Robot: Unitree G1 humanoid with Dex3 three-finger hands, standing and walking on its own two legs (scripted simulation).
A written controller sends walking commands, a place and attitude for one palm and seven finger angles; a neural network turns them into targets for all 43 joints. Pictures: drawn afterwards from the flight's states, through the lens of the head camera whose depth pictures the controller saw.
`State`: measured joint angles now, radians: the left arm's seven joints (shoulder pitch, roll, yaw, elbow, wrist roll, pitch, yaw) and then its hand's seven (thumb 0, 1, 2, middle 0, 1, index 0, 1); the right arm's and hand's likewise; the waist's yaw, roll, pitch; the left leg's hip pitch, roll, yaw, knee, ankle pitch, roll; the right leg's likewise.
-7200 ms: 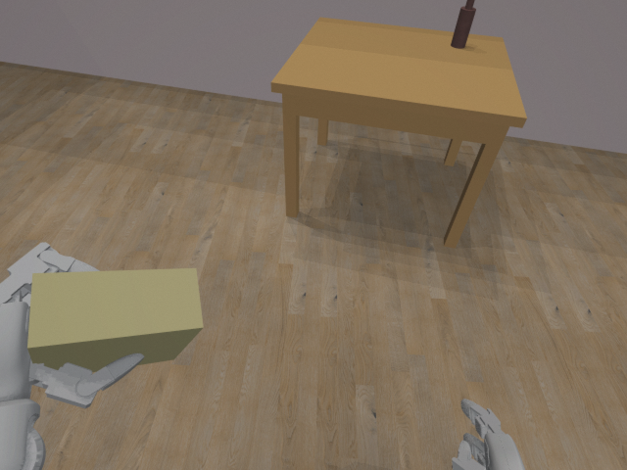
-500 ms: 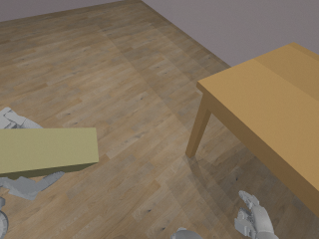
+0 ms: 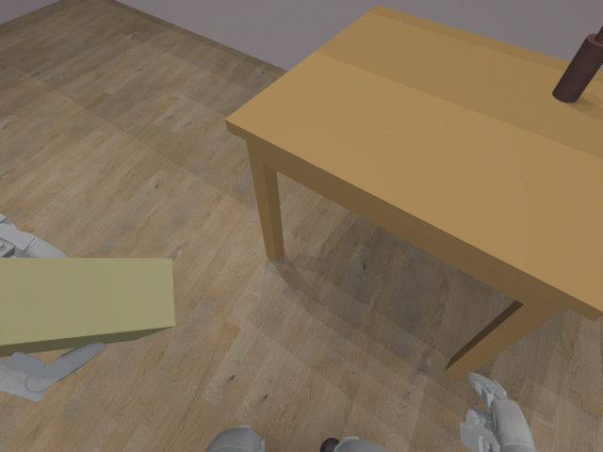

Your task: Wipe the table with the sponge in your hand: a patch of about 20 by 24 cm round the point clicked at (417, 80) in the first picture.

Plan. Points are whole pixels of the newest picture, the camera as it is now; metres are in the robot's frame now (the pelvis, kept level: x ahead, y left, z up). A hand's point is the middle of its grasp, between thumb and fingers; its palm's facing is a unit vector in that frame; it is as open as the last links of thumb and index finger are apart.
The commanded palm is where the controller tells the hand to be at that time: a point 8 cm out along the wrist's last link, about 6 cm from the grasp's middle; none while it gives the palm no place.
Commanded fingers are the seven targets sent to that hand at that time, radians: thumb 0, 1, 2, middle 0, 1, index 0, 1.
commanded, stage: turn to face it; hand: left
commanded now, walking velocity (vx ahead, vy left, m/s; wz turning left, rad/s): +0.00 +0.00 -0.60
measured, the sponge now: (103, 307) +0.23 +0.20 +0.15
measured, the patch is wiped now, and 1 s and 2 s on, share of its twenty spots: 0.00 0.00 0.00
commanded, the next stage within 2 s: take the last steps up to it in 1.54 s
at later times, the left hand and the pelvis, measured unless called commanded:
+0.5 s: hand (193, 332) +0.20 +0.11 +0.16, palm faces +0.11 -0.87 -0.48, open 10.3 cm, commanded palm +0.15 +0.17 +0.18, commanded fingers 0.00 0.10 1.30 -1.20 -1.60 -1.20 -1.60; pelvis -0.09 -0.04 -0.01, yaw -18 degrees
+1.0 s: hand (305, 382) +0.17 +0.01 +0.17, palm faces -0.15 -0.88 -0.45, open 10.3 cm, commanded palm +0.14 +0.07 +0.18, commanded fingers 0.00 0.10 1.30 -1.20 -1.60 -1.20 -1.60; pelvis -0.15 -0.06 +0.00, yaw -37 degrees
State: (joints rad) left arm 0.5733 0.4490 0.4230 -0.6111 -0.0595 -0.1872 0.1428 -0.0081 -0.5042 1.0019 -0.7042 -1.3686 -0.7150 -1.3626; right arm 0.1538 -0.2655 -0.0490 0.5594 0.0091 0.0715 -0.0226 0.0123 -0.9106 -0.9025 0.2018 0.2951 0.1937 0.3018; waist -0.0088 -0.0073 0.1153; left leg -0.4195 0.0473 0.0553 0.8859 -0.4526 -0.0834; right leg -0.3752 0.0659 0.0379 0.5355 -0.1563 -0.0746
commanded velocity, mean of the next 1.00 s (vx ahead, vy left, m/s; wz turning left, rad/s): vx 0.00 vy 0.00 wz -0.60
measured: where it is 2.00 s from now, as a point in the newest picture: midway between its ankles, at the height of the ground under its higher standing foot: outside the picture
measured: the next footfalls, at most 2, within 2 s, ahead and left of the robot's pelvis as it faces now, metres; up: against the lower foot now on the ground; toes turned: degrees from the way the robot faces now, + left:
left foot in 0.10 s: +0.03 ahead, +0.14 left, +0.00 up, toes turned +1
right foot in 0.40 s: -0.03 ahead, -0.16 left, +0.00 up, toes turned -20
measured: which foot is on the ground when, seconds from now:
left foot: up 0.00-0.08, down 0.10-0.40, up 0.42-0.72, down 0.74-1.00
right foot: down 0.00-0.14, up 0.16-0.38, down 0.40-0.76, up 0.78-1.00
